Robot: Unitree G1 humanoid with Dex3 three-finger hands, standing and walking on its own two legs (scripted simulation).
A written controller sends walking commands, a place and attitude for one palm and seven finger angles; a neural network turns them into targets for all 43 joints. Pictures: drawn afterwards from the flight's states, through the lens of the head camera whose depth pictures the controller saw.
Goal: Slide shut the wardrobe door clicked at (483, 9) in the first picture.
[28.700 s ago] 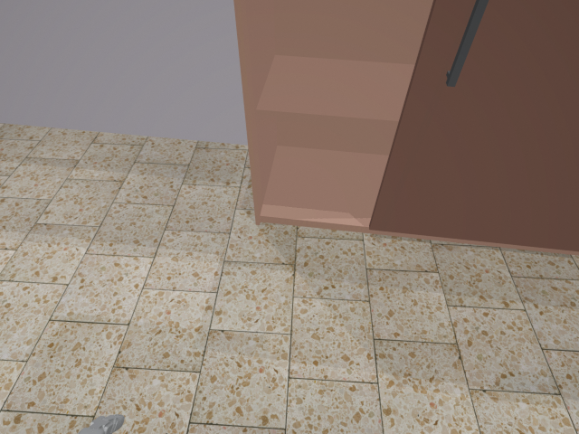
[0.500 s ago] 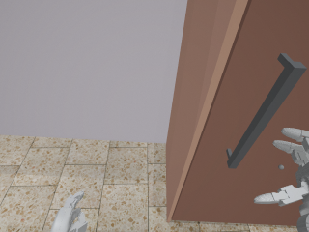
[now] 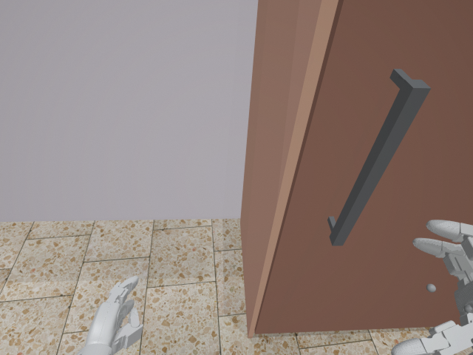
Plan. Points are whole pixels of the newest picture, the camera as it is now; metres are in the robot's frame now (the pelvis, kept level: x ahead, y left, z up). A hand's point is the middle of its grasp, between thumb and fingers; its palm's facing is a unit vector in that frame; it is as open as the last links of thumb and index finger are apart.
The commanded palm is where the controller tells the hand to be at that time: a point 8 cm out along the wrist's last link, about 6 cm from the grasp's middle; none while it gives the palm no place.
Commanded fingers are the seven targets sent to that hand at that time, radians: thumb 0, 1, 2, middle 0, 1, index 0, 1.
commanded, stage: draw the hand back to the body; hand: right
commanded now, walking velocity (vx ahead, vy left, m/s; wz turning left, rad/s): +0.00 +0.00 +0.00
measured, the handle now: (361, 174) +0.35 -0.19 +0.17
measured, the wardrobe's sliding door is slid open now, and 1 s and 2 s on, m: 0.00 0.00 0.00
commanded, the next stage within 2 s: step back with the hand held close in 1.56 s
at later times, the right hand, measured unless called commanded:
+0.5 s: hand (428, 275) +0.18 -0.23 +0.16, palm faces +0.10 +0.99 -0.08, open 14.5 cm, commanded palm +0.15 -0.29 +0.17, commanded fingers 0.00 0.30 -0.32 0.24 1.00 0.24 1.00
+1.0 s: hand (438, 237) +0.23 -0.26 +0.17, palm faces +0.40 +0.83 -0.39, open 10.5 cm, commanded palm +0.18 -0.29 +0.19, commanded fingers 0.00 -0.61 -0.76 0.21 0.47 0.21 0.47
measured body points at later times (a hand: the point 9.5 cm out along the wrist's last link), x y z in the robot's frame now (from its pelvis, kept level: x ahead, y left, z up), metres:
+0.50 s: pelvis +0.00 +0.01 +0.01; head -0.03 +0.02 +0.46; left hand +0.20 +0.24 -0.04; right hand +0.17 -0.28 +0.16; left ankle -0.01 +0.11 -0.72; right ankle +0.05 -0.12 -0.72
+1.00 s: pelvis +0.03 -0.01 +0.03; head +0.01 +0.01 +0.47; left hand +0.19 +0.22 -0.06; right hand +0.20 -0.30 +0.20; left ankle -0.01 +0.11 -0.72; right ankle +0.05 -0.12 -0.72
